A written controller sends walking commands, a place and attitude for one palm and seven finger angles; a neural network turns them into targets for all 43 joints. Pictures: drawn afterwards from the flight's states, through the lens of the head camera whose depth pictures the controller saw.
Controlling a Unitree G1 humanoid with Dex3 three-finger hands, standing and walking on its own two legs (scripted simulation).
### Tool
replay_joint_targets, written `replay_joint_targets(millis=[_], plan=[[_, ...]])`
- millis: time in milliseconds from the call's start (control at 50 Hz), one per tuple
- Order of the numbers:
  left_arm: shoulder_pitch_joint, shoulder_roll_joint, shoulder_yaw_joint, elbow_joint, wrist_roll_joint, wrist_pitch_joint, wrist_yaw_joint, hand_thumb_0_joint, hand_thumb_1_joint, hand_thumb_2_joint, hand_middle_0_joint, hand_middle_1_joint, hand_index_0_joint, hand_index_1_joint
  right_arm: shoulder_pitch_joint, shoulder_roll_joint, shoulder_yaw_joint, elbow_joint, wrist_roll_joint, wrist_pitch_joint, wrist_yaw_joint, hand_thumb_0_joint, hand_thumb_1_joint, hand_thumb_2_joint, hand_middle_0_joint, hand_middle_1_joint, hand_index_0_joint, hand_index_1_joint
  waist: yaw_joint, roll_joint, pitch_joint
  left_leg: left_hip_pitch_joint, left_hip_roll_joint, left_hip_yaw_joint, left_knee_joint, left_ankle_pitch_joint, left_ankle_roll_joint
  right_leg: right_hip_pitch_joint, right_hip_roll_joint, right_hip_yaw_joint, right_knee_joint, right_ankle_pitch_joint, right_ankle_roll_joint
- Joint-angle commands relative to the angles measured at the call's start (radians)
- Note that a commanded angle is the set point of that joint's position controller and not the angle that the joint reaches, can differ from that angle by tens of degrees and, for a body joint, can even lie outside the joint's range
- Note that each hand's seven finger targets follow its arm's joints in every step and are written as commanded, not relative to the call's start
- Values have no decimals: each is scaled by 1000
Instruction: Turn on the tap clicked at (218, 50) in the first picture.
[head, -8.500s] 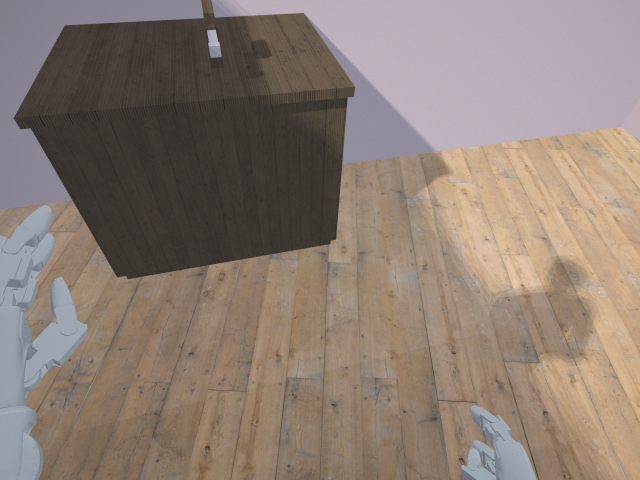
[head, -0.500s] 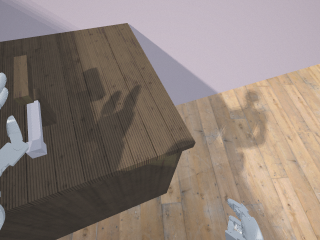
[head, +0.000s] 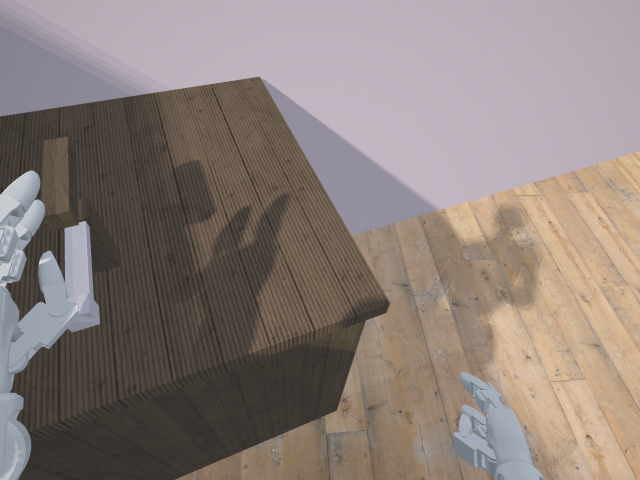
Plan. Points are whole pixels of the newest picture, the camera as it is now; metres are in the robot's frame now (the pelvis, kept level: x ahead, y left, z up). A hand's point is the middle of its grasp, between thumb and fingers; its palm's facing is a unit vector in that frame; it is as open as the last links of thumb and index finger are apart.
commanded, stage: look again from close up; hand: left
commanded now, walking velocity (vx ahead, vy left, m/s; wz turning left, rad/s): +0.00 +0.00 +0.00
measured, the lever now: (80, 312) +0.26 +0.29 +0.08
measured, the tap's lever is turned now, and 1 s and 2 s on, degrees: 0 0 0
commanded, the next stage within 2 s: shuffle to correct the standing spot in 0.20 s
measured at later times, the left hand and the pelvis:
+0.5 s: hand (76, 343) +0.19 +0.23 +0.16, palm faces +0.39 -0.85 -0.36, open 7.4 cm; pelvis -0.03 -0.02 +0.00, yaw +0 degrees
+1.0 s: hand (92, 443) +0.12 +0.18 +0.17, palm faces +0.40 -0.84 -0.37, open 7.4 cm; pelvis -0.08 -0.06 -0.01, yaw +1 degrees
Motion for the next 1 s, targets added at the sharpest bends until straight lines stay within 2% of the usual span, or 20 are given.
replay_joint_targets(millis=[0, 20, 140, 180, 200, 280, 300, 380, 400, 580, 680, 700, 740, 820, 860, 880, 900, 920, 960, 980], plan=[[-1, 130, 93, -134, -10, -49, 10, 0, 900, 900, -200, -300, -200, -300, -45, -133, -48, -142, 9, -30, -19, 0, -900, -900, 200, 300, 200, 300, -16, 46, -176, -30, 110, -78, -101, 335, -50, 147, -47, 43, -4, 289, -47], [-18, 154, 109, -147, -10, -51, 10, 0, 900, 900, -200, -300, -200, -300, -48, -137, -51, -146, 12, -31, -20, 0, -900, -900, 200, 300, 200, 300, -16, 52, -174, -36, 111, -83, -106, 316, -47, 152, -50, 50, -5, 286, -46], [-38, 153, 96, -152, -11, -49, 11, 0, 900, 900, -200, -300, -200, -300, -55, -134, -48, -147, 14, -39, -28, 0, -900, -900, 200, 300, 200, 300, -13, 36, -162, -52, 105, -84, -133, 183, -31, 151, -57, 64, -28, 212, -42], [-41, 176, 113, -165, -7, -48, 19, 0, 900, 900, -200, -300, -200, -300, -65, -136, -49, -142, 16, -42, -32, 0, -900, -900, 200, 300, 200, 300, -10, 55, -154, -50, 102, -84, -133, 161, -29, 140, -60, 72, -35, 193, -44], [-52, 140, 77, -168, -10, -51, 14, 0, 900, 900, -200, -300, -200, -300, -56, -136, -47, -141, 12, -44, -30, 0, -900, -900, 200, 300, 200, 300, -14, 47, -149, -57, 100, -86, -137, 144, -28, 137, -57, 69, -38, 175, -45], [-55, 176, 107, -168, -3, -52, 24, 0, 900, 900, -200, -300, -200, -300, -63, -137, -50, -134, 16, -53, -33, 0, -900, -900, 200, 300, 200, 300, -9, 77, -135, -55, 101, -91, -145, 99, -26, 118, -59, 83, -48, 130, -46], [-59, 143, 79, -169, -9, -54, 21, 0, 900, 900, -200, -300, -200, -300, -54, -133, -46, -137, 13, -54, -33, 0, -900, -900, 200, 300, 200, 300, -11, 53, -119, -66, 101, -98, -152, 105, -26, 114, -51, 72, -53, 130, -43], [-37, 171, 113, -163, -12, -52, 29, 0, 900, 900, -200, -300, -200, -300, -59, -134, -45, -142, 17, -60, -39, 0, -900, -900, 200, 300, 200, 300, -5, 76, -103, -78, 124, -125, -165, 202, -37, 110, -38, 55, -34, 170, -31], [-35, 140, 85, -166, -18, -55, 22, 0, 900, 900, -200, -300, -200, -300, -49, -135, -42, -143, 12, -56, -36, 0, -900, -900, 200, 300, 200, 300, -6, 58, -107, -87, 126, -130, -169, 220, -37, 115, -30, 45, -32, 172, -28], [57, 169, 127, -251, -32, -80, 10, 0, 900, 900, -200, -300, -200, -300, -50, -132, -53, -154, 8, -56, -27, 0, -900, -900, 200, 300, 200, 300, -1, 94, -185, -92, 145, -157, -92, 360, -44, 105, -41, 40, -10, 244, -50], [67, 193, 161, -298, -41, -98, 0, 0, 900, 900, -200, -300, -200, -300, -33, -127, -64, -151, 0, -63, -32, 0, -900, -900, 200, 300, 200, 300, -2, 104, -224, -103, 167, -163, -54, 318, -40, 56, -44, 49, 16, 232, -58], [62, 164, 130, -307, -45, -102, -7, 0, 900, 900, -200, -300, -200, -300, -20, -125, -65, -151, -4, -60, -32, 0, -900, -900, 200, 300, 200, 300, -8, 91, -225, -113, 166, -156, -57, 277, -38, 45, -41, 45, 13, 214, -54], [54, 175, 146, -313, -48, -111, -11, 0, 900, 900, -200, -300, -200, -300, -16, -125, -71, -151, -4, -71, -37, 0, -900, -900, 200, 300, 200, 300, -8, 94, -226, -132, 165, -155, -45, 194, -36, 25, -49, 57, 17, 194, -61], [30, 182, 148, -297, -49, -113, -8, 0, 900, 900, -200, -300, -200, -300, -6, -115, -71, -137, -7, -73, -43, 0, -900, -900, 200, 300, 200, 300, -19, 28, -203, -158, 123, -119, -24, -30, -41, -43, -79, 89, -45, 84, -69], [47, 175, 137, -251, -47, -95, 7, 0, 900, 900, -200, -300, -200, -300, -6, -119, -70, -135, 6, -76, -44, 0, -900, -900, 200, 300, 200, 300, -20, -15, -206, -124, 59, -60, 83, -134, -47, -110, -148, 168, -124, -135, -89], [54, 187, 145, -233, -45, -76, 23, 0, 900, 900, -200, -300, -200, -300, -7, -127, -70, -120, 12, -70, -47, 0, -900, -900, 200, 300, 200, 300, -23, -23, -223, -62, 36, -43, 160, -132, -52, -170, -194, 229, -173, -245, -115], [56, 155, 106, -217, -47, -59, 27, 0, 900, 900, -200, -300, -200, -300, -6, -115, -61, -113, 12, -62, -47, 0, -900, -900, 200, 300, 200, 300, -28, -59, -222, -34, 28, -34, 215, -121, -50, -207, -229, 242, -206, -349, -121], [45, 169, 110, -217, -42, -45, 36, 0, 900, 900, -200, -300, -200, -300, -25, -114, -54, -113, 13, -60, -49, 0, -900, -900, 200, 300, 200, 300, -27, -76, -212, -21, 26, -34, 250, -109, -48, -236, -248, 253, -214, -403, -126], [45, 171, 105, -196, -33, -22, 47, 0, 900, 900, -200, -300, -200, -300, -43, -114, -40, -107, 15, -56, -48, 0, -900, -900, 200, 300, 200, 300, -33, -109, -200, -42, 24, -38, 245, -81, -41, -206, -248, 229, -189, -418, -118], [38, 198, 125, -189, -31, -16, 56, 0, 900, 900, -200, -300, -200, -300, -58, -125, -36, -102, 16, -52, -51, 0, -900, -900, 200, 300, 200, 300, -33, -95, -193, -42, 34, -52, 198, -84, -36, -199, -240, 214, -175, -413, -116]])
